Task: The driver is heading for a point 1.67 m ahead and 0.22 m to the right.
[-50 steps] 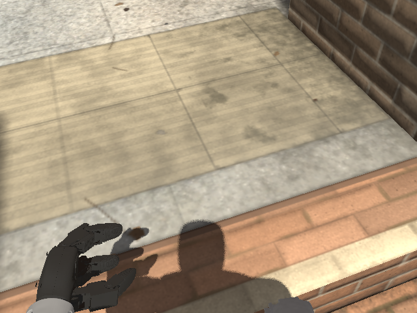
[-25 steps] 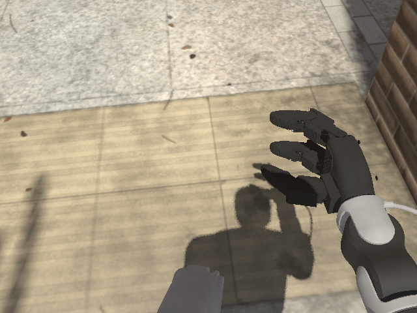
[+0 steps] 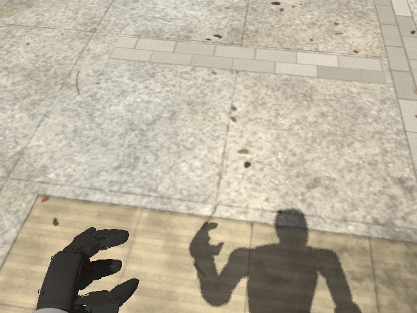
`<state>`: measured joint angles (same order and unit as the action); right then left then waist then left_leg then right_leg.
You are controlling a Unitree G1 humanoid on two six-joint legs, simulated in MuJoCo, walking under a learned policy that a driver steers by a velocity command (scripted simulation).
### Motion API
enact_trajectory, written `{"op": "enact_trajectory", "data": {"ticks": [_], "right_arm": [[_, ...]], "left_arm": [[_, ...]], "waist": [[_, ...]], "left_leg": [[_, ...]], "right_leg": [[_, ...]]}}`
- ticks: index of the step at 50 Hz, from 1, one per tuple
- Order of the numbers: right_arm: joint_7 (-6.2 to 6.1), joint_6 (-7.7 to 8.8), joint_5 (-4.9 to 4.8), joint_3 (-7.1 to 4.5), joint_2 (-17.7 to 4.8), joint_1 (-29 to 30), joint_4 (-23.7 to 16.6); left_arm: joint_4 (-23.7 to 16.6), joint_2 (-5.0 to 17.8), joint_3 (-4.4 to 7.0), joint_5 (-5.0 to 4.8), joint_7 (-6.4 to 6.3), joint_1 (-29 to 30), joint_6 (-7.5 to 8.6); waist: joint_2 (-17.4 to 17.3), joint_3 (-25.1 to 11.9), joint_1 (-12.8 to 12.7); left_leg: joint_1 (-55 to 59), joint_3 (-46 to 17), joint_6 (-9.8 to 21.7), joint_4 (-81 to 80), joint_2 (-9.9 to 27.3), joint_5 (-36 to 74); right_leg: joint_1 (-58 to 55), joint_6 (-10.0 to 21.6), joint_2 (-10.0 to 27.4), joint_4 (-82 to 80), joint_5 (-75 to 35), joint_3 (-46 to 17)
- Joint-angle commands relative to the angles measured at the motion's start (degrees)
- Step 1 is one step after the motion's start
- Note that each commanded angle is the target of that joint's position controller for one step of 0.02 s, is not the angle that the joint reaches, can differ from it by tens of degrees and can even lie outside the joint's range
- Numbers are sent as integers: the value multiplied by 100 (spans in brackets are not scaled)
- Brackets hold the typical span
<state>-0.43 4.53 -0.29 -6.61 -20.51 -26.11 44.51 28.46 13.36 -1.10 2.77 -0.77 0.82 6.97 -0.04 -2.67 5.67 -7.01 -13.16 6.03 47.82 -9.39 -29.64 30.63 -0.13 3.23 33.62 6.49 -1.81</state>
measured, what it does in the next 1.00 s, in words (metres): walks ahead: left foot, then right foot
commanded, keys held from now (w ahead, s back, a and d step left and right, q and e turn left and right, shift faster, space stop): q+shift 0.30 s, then e+shift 0.70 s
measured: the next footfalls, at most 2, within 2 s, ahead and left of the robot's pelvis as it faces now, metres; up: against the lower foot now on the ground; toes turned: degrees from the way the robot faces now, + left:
left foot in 0.34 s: +0.35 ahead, +0.11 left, +0.00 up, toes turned +19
right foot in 0.78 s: +0.34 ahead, -0.09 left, +0.00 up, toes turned +6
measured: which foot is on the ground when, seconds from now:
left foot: up 0.00-0.32, down 0.34-0.78, up 0.80-1.00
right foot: down 0.00-0.32, up 0.34-0.76, down 0.78-1.00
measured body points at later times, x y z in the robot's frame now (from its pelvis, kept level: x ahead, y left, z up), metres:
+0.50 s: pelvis +0.25 +0.02 +0.00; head +0.27 +0.03 +0.45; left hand +0.25 +0.29 -0.12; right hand +0.48 -0.15 -0.10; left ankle +0.31 +0.10 -0.71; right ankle +0.23 -0.14 -0.63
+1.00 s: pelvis +0.29 -0.04 +0.03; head +0.32 -0.07 +0.48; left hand +0.39 +0.26 -0.06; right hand +0.42 -0.32 -0.09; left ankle +0.32 +0.12 -0.63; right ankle +0.30 -0.10 -0.71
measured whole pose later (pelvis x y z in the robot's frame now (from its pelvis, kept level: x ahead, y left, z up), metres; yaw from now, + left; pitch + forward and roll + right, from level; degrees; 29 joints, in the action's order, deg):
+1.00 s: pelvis +0.29 -0.04 +0.03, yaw -4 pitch +2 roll +3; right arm -1.4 -3.1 1.9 -3.2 -17.7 -9.1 39.2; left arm 38.4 17.2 4.1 -0.4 -0.7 -17.8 -2.5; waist -1.7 1.4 -1.2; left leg -32.9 -3.7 -2.9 59.1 -1.6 -18.0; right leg 16.1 5.1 -6.0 26.0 11.0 -8.0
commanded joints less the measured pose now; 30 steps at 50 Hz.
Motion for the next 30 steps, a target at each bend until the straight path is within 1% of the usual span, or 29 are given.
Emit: {"op": "enact_trajectory", "data": {"ticks": [1, 2, 3, 4, 5, 6, 7, 8, 9, 10, 11, 12, 13, 14, 15, 16, 17, 18, 19, 20, 21, 22, 23, 24, 25, 26, 27, 28, 30], "right_arm": [[-135, -56, -56, 114, -195, 425, -965], [-147, -108, 50, 68, -306, 960, -1075], [-84, -178, 154, 75, -338, 1300, -1104], [24, -263, 193, 78, -247, 1514, -1201], [126, -401, 197, 84, -155, 1479, -1305], [176, -510, 241, 94, -47, 1515, -1389], [205, -577, 242, 123, 36, 1560, -1534], [224, -614, 248, 141, 53, 1548, -1552], [255, -641, 282, 172, 80, 1518, -1589], [300, -664, 297, 217, 155, 1435, -1550], [340, -659, 256, 233, 194, 1397, -1463], [362, -641, 215, 218, 155, 1360, -1364], [365, -642, 211, 191, 99, 1292, -1283], [336, -651, 237, 164, 23, 1159, -1207], [288, -641, 262, 128, -38, 894, -1121], [266, -589, 354, 79, -103, 376, -962], [218, -516, 364, 18, -318, 229, -878], [151, -486, 254, 35, -815, 795, -1193], [123, -477, 105, 11, -1018, 589, -1491], [-9, -521, 142, 44, -766, 955, -1422], [-104, -516, 133, 228, -279, 1269, -1352], [-139, -490, 174, 383, 79, 1535, -1234], [-133, -448, 208, 456, 182, 1558, -1080], [-120, -410, 229, 482, 199, 1459, -936], [-116, -368, 271, 483, 177, 1394, -812], [-108, -340, 289, 448, 86, 1389, -751], [-107, -333, 291, 413, 24, 1415, -718], [-110, -338, 286, 398, 28, 1412, -709], [-125, -390, 261, 371, 55, 1419, -742]], "left_arm": [[324, 1228, 526, 197, -123, -2636, -11], [307, 856, 423, 94, -130, -2128, -20], [388, 518, 320, 4, -129, -1877, -22], [529, 488, 274, 17, -168, -1918, -7], [648, 615, 307, -30, -218, -1807, -8], [772, 646, 314, -99, -203, -1759, 23], [868, 765, 355, -121, -190, -1588, 47], [909, 797, 384, -148, -172, -1340, 49], [941, 865, 402, -150, -140, -1040, 55], [981, 932, 438, -195, -117, -793, 31], [1048, 964, 468, -222, -88, -722, 12], [1159, 1033, 511, -235, -69, -888, -11], [1234, 1163, 570, -279, -50, -1060, -37], [1265, 1287, 630, -355, -24, -1192, -75], [1272, 1387, 681, -420, 8, -1303, -143], [1230, 1400, 691, -454, 31, -1468, -208], [1221, 1155, 644, -346, 72, -1839, -289], [1084, 484, 473, -120, 79, -2295, -445], [1012, 666, 491, -153, 13, -3060, -544], [1028, 693, 418, -220, -88, -2720, -641], [964, 699, 342, -157, -136, -2283, -686], [1000, 761, 347, -111, -140, -2078, -725], [1120, 775, 340, -156, -140, -2232, -785], [1230, 829, 362, -212, -134, -2313, -846], [1269, 795, 368, -267, -115, -2339, -859], [1319, 751, 370, -269, -93, -2418, -834], [1324, 673, 361, -285, -67, -2409, -796], [1307, 592, 345, -294, -45, -2352, -765], [1202, 529, 347, -291, -8, -2142, -767]], "waist": [[1074, -2787, -1216], [962, -2172, -1166], [519, -1393, -1104], [564, -973, -1012], [610, -581, -791], [537, -190, -599], [642, -51, -410], [684, 38, -280], [782, 103, -96], [785, 188, 54], [784, 222, 77], [737, 186, 21], [660, 110, 3], [581, -6, 17], [469, -146, 102], [249, -386, 304], [-575, -442, 287], [-1364, -367, -427], [-826, -2000, -444], [-664, -2202, -289], [-438, -1576, -346], [-281, -992, -500], [-354, -588, -639], [-305, -347, -656], [-227, -302, -691], [-219, -260, -740], [-231, -323, -755], [-242, -397, -731], [-385, -420, -645]], "left_leg": [[-3815, 918, -380, 4163, 338, -457], [-4098, 939, -465, 4073, 565, 296], [-4204, 968, -495, 3832, 817, 657], [-4198, 856, -512, 3644, 941, 580], [-4072, 733, -564, 3519, 1034, 523], [-3961, 711, -571, 3085, 1146, 549], [-3921, 760, -589, 2701, 1170, 693], [-3713, 899, -635, 2254, 1180, 978], [-3269, 976, -598, 1568, 1229, 1407], [-2662, 1141, -539, 785, 1215, 1860], [-2010, 1423, -462, 102, 1091, 2334], [-1561, 1780, -401, -208, 883, 2596], [-1279, 1998, -302, -345, 744, 2646], [-1046, 2160, -188, -475, 595, 2515], [-695, 2246, -48, -690, 412, 2381], [170, 2041, 130, -1146, 265, 2401], [964, 1175, 311, -1672, 713, 3696], [779, -772, 531, -1049, 2228, 7725], [1361, -1923, 1238, -1452, 3300, 9554], [1215, -1863, 1557, -2073, 3299, 7218], [412, -1490, 1407, -2451, 3022, 5362], [-242, -1097, 1131, -2657, 2657, 4423], [-880, -523, 996, -2796, 2520, 4575], [-1318, -44, 879, -2923, 2439, 4753], [-1344, 244, 835, -2920, 2375, 5070], [-1249, 513, 826, -2894, 2283, 5351], [-1012, 703, 823, -2844, 2243, 5435], [-818, 831, 834, -2828, 2257, 5361], [-713, 994, 835, -2932, 2330, 4461]], "right_leg": [[-6030, 1248, 2829, 299, -5405, -2828], [-5176, 1278, 2528, -164, -4041, -2396], [-4331, 1097, 2155, -430, -3104, -1743], [-3801, 1000, 1944, -707, -2650, -1339], [-3198, 934, 1891, -1009, -2500, -1081], [-2689, 744, 1828, -1206, -2607, -690], [-2460, 692, 1809, -1398, -2705, -429], [-2232, 610, 1698, -1590, -2667, -42], [-1867, 510, 1504, -1720, -2439, 407], [-1453, 329, 1301, -1720, -2089, 902], [-1181, 203, 1072, -1615, -2013, 1325], [-1177, 164, 1017, -1422, -2215, 1501], [-1365, 143, 1068, -1074, -2768, 1564], [-1603, 125, 1123, -606, -3292, 1595], [-1738, 102, 1149, 124, -3578, 1655], [-1367, 58, 1061, 1228, -3260, 1637], [-411, -98, 630, 2821, 318, 1572], [510, -218, 55, 5124, 3659, 1498], [78, -266, 111, 5456, 3307, 222], [326, -297, 24, 5511, 2646, 138], [337, -261, 176, 5090, 2329, 99], [155, -205, 254, 4609, 2116, 8], [-292, -145, 243, 4090, 2041, -96], [-733, -79, 171, 3653, 1939, -127], [-934, -13, 89, 3323, 1900, -107], [-961, 38, 32, 2978, 1904, -55], [-915, 72, -9, 2699, 1867, 17], [-892, 103, -32, 2475, 1796, 81], [-908, 134, -25, 2138, 1646, 194]]}}
Velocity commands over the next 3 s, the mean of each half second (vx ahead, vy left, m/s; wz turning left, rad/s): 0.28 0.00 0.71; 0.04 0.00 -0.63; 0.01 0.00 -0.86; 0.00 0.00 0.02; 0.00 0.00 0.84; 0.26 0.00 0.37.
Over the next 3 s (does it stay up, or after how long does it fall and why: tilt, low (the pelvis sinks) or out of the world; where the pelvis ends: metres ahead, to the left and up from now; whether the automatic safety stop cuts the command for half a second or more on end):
stays up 0.46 0.02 0.04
